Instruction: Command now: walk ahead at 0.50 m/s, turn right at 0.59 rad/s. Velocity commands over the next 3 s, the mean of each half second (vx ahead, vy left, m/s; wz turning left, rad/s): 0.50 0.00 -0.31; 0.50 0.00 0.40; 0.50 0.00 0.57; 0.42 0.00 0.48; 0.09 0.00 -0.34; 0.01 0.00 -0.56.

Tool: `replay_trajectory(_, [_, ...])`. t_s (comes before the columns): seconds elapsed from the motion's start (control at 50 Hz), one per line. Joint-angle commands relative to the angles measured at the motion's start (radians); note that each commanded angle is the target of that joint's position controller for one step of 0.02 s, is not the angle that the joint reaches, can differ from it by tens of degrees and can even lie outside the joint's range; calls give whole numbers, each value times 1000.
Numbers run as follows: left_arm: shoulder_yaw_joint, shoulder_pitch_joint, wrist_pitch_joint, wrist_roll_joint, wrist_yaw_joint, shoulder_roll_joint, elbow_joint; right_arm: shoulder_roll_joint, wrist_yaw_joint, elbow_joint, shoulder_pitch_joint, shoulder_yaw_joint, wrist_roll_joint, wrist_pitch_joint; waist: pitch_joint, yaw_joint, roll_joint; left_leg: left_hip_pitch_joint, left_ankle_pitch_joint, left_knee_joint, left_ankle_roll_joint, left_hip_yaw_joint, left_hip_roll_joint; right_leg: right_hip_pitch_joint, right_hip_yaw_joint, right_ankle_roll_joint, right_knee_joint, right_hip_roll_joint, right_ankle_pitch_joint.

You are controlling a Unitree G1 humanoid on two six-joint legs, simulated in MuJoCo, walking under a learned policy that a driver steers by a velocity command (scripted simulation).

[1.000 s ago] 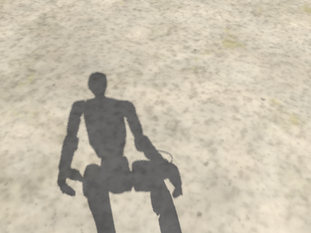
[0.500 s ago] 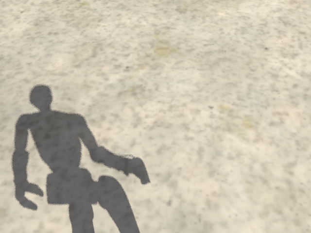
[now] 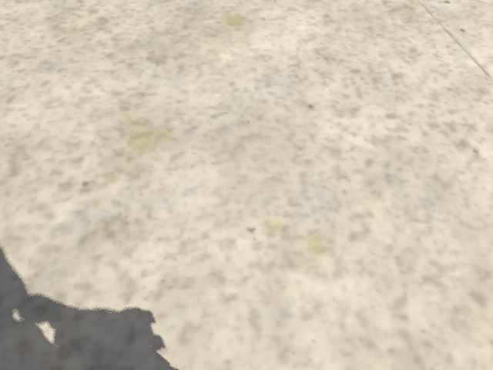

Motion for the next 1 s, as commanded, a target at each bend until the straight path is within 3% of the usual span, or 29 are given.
replay_trajectory(0.02, [1,-18,5,4,-17,26,-75,-114,4,-24,43,-31,8,-26,-6,0,156,100,171,-222,122,-180,277,-159,28,19,-4,-60,85])
replay_trajectory(0.14, [-26,-210,-5,1,-36,-21,-140,-119,8,20,96,-36,4,-23,38,-36,146,109,261,-229,102,-4,240,-121,-43,19,-326,-61,264])
replay_trajectory(0.22, [-32,-273,-10,10,-32,-15,-158,-147,5,66,162,-41,5,-8,59,-53,149,181,361,-199,93,25,274,-35,-105,-27,-487,-26,177])
replay_trajectory(0.26, [-27,-241,-17,19,-21,-2,-147,-169,2,89,177,-43,5,6,33,-29,158,239,627,-87,87,47,285,49,-133,-63,-539,19,80])
replay_trajectory(0.28, [-20,-158,-26,23,-14,8,-121,-179,1,98,179,-43,6,13,-18,12,156,250,763,41,80,67,279,156,-141,-85,-582,54,64])
replay_trajectory(0.3, [-7,1,-38,31,-4,25,-62,-169,-1,99,176,-36,11,19,-111,83,119,188,752,237,60,107,247,369,-142,-108,-652,81,113])
replay_trajectory(0.32, [15,170,-45,46,11,94,-23,-129,0,64,170,-21,13,17,-240,149,32,-16,430,516,40,110,215,642,70,-151,-661,-99,21])
replay_trajectory(0.34, [39,186,-41,28,25,211,-21,-23,21,13,243,1,26,15,-351,90,-219,-397,-369,861,-10,81,28,898,588,-287,-754,-410,54])
replay_trajectory(0.36, [42,193,-34,-9,35,195,-25,-138,11,16,127,-31,10,21,-324,135,-48,-479,-335,947,0,-93,33,848,608,-279,-796,-390,168])
replay_trajectory(0.38, [30,127,-37,-14,42,153,-9,-123,14,-3,66,-30,23,14,-186,96,-25,-512,-238,931,12,-118,76,736,421,-255,-794,-344,294])
replay_trajectory(0.4, [13,80,-45,-10,40,89,-3,-99,17,9,69,-21,29,7,-108,57,14,-467,-182,856,16,-124,101,604,309,-216,-822,-300,388])
replay_trajectory(0.44, [-8,9,-61,-14,40,22,1,-79,22,53,134,-20,6,34,-55,-11,-1,-346,-144,767,4,-137,117,442,161,-153,-889,-235,409])
replay_trajectory(0.46, [-12,11,-71,-13,39,11,7,-69,28,66,151,-22,1,48,-53,-19,-10,-311,-130,757,0,-139,106,404,131,-147,-917,-226,410])
replay_trajectory(0.52, [-5,44,-94,-17,41,33,39,-53,43,57,94,-27,0,63,-2,-23,-4,-381,-33,716,-6,-152,100,387,55,-142,-993,-220,367])
replay_trajectory(0.58, [-8,79,-101,-14,42,24,64,-49,45,32,-7,-30,1,65,46,-3,8,-480,78,626,-14,-163,96,420,-15,-128,-1023,-213,366])
replay_trajectory(0.7, [-14,138,-105,-16,57,27,111,-21,62,-33,-197,-9,-7,55,87,43,7,-465,214,349,8,-54,76,510,-148,-96,-1010,-214,505])
replay_trajectory(0.76, [-13,169,-95,-11,67,45,138,-24,67,-61,-234,-7,-9,53,82,45,4,-433,136,262,52,1,41,613,-191,-76,-925,-236,711])
replay_trajectory(0.82, [-4,145,-80,-4,78,89,141,-55,55,-39,-116,-23,-13,55,-12,-18,-39,-261,-24,242,120,62,-58,667,-239,-58,-668,-246,1148])
replay_trajectory(0.84, [-1,138,-70,-2,79,102,137,-78,50,-10,-11,-36,-16,49,-74,-62,-37,-136,-54,206,148,54,-88,635,-245,-56,-496,-245,1142])
replay_trajectory(0.86, [0,116,-67,-7,77,108,122,-123,40,36,146,-59,-28,43,-156,-143,5,97,-34,127,194,-21,-66,492,-258,-34,-249,-222,952])
replay_trajectory(0.88, [-19,131,-76,-26,63,31,64,-248,22,42,230,-99,-31,48,-263,-148,189,391,-85,99,312,-420,205,146,-276,13,134,-108,397])
replay_trajectory(0.9, [-14,100,-86,-23,51,34,17,-288,26,29,180,-106,2,54,-329,-102,252,512,62,-48,427,-874,362,-128,-88,38,359,72,-234])
replay_trajectory(0.92, [-15,8,-94,-10,45,45,-1,-259,21,36,146,-103,23,60,-216,-107,122,437,61,-64,391,-723,326,-219,28,27,347,-14,-138])
replay_trajectory(0.94, [-21,-6,-106,-19,42,37,-11,-201,15,36,97,-89,24,60,-100,-73,71,291,101,-88,348,-608,299,-210,15,27,261,-56,-58])
replay_trajectory(0.96, [-19,3,-105,-15,43,34,-1,-156,12,33,52,-76,20,59,-30,-26,22,171,167,-112,297,-523,244,-159,9,32,163,-87,-33])
replay_trajectory(0.98, [-20,13,-88,2,43,31,-2,-129,8,30,18,-67,26,54,-3,7,27,84,232,-129,271,-455,194,-101,9,49,102,-102,-28])
replay_trajectory(1.0, [-23,39,-67,14,39,21,3,-120,8,24,4,-62,27,46,-16,27,49,39,266,-141,262,-410,165,-49,6,64,60,-109,-22])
